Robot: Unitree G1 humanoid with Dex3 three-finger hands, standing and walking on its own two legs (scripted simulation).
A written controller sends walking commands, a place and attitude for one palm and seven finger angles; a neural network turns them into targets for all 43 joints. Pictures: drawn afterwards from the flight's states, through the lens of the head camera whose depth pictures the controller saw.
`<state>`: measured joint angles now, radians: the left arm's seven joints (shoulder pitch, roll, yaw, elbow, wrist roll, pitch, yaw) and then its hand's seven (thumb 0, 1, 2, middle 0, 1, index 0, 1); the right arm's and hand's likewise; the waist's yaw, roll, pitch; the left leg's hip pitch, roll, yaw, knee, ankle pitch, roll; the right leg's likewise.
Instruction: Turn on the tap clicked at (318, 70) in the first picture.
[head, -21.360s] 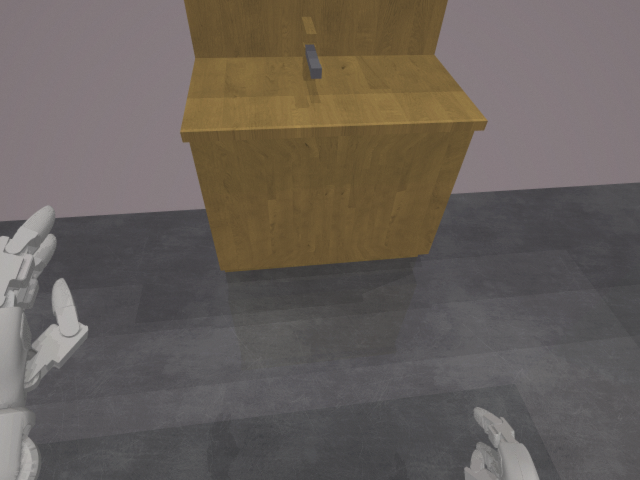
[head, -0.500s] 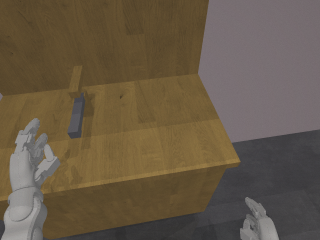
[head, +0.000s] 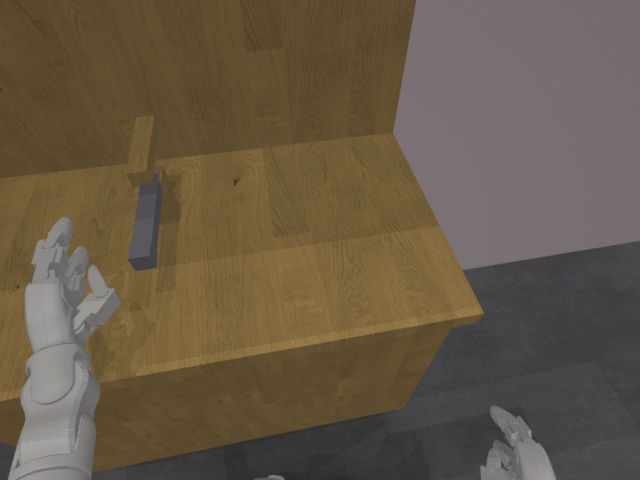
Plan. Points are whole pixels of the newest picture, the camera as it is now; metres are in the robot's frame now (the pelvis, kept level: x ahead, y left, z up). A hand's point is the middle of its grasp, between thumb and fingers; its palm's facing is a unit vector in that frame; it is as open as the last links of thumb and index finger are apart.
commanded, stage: reach beside the lever's end, fingers flat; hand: left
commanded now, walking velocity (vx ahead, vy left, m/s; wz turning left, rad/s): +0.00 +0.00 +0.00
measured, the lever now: (143, 256) +0.38 +0.28 +0.04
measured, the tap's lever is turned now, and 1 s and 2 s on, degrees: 0 0 11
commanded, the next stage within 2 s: push the lever round in 0.84 s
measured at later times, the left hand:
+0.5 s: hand (117, 273) +0.35 +0.30 +0.04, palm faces +0.47 -0.88 -0.10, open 7.8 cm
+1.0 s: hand (118, 275) +0.35 +0.30 +0.04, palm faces +0.47 -0.88 -0.10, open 7.8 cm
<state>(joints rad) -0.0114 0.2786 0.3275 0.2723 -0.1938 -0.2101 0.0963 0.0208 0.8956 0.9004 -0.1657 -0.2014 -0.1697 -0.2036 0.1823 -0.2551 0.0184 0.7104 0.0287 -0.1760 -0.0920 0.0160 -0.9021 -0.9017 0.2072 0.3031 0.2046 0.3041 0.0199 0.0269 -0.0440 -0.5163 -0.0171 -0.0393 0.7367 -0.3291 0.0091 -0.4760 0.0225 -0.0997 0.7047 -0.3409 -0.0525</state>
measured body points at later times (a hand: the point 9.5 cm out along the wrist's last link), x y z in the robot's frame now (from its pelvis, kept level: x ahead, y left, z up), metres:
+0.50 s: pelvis +0.00 +0.01 -0.01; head +0.06 +0.01 +0.43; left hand +0.32 +0.35 +0.05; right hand +0.11 -0.26 -0.12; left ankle +0.03 +0.11 -0.71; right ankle +0.01 -0.09 -0.71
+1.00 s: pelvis +0.00 +0.01 -0.02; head +0.07 +0.02 +0.43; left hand +0.32 +0.35 +0.05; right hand +0.13 -0.25 -0.12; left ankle +0.03 +0.11 -0.71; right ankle +0.01 -0.09 -0.71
